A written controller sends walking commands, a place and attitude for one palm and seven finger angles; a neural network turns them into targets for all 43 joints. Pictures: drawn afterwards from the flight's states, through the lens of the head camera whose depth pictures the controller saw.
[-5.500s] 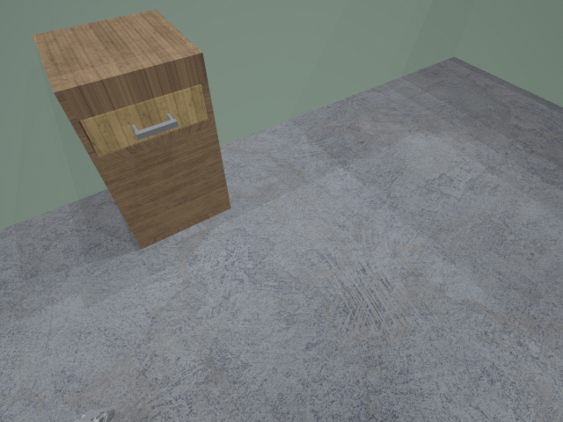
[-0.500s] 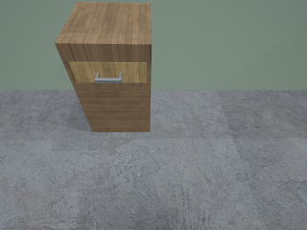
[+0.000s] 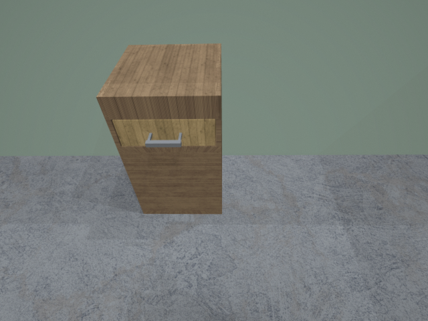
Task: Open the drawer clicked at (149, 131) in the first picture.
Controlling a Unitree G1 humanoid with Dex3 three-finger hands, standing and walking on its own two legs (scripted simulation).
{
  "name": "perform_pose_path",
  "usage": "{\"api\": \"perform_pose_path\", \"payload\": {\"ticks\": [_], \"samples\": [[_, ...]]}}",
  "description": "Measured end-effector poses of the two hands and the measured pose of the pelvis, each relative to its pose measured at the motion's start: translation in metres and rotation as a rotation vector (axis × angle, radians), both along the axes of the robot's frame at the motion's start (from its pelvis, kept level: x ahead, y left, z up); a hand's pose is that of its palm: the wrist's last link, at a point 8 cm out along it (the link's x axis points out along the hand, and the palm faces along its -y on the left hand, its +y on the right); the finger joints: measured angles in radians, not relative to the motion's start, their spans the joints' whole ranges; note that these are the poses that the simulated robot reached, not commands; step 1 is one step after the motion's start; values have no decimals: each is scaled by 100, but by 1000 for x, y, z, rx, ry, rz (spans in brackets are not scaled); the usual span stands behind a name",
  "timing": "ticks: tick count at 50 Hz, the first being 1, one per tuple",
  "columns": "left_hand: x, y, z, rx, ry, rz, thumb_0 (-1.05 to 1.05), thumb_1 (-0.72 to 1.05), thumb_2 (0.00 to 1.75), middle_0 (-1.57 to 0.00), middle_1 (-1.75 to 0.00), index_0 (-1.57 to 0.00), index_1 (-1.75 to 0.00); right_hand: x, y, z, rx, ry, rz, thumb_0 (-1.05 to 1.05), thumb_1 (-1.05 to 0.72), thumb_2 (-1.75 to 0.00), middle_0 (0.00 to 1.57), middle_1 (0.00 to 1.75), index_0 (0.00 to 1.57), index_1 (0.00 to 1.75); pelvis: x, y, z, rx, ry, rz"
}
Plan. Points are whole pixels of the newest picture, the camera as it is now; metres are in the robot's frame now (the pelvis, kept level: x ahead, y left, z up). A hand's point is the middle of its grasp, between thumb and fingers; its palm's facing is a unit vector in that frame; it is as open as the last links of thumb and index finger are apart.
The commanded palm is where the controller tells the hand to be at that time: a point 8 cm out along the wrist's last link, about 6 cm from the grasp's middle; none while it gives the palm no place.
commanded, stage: take the last steps up to it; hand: left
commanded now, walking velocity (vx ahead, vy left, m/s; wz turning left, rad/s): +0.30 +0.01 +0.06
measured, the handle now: (164, 139) +0.78 +0.23 -0.18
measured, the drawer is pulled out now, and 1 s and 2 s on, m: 0.00 0.00 0.00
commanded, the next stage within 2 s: come to a stop and stand still in 0.60 s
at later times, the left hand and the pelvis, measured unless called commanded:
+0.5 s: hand out of the picture +0.05 +0.20 -0.18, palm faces +0.12 -0.99 -0.12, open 7.4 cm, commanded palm none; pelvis +0.15 +0.05 -0.01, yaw +1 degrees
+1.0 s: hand (148, 241) +0.35 +0.20 -0.15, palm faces +0.03 -0.97 -0.23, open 7.3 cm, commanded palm none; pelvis +0.25 +0.03 +0.00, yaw +2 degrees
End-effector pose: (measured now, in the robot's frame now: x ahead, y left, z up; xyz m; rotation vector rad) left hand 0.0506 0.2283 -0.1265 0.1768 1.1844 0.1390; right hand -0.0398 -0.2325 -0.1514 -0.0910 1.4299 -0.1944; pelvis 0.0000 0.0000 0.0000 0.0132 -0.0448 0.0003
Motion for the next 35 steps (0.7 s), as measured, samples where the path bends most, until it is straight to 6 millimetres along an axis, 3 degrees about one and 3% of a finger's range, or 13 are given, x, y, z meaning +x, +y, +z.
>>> {"api": "perform_pose_path", "payload": {"ticks": [4,9,15,21,25,30,35], "samples": [[-9,-7,6,13,14,69,0,93,89,-20,-30,-20,-30,13,-8,5,19,45,18,1,-91,-90,20,30,20,29,18,-8,7,-2,-6,15],[-35,-16,7,-9,154,102,0,93,89,-20,-30,-20,-30,64,-9,16,18,-26,24,1,-91,-90,20,30,20,29,43,-7,16,-3,2,28],[-53,-24,1,-74,289,160,1,92,89,-20,-30,-20,-30,144,10,21,19,-104,84,1,-91,-90,19,30,20,29,78,7,15,-18,14,41],[-44,-7,-20,-131,395,213,1,91,89,-20,-30,-20,-30,240,40,20,-29,-217,166,1,-92,-90,20,30,20,29,124,39,-3,-42,22,41],[-7,18,-28,-122,406,177,1,91,89,-20,-30,-20,-30,273,59,21,-44,-281,149,1,-92,-90,20,30,20,29,147,53,-6,-22,14,15],[83,49,-17,-68,257,115,1,91,89,-20,-30,-20,-30,279,64,30,-60,-270,83,-1,-95,-90,20,30,20,29,175,60,7,-5,20,6],[173,61,-3,-23,94,75,1,91,89,-19,-30,-20,-30,271,64,25,-29,-179,64,-1,-94,-90,20,30,20,29,204,58,12,10,26,6]]}}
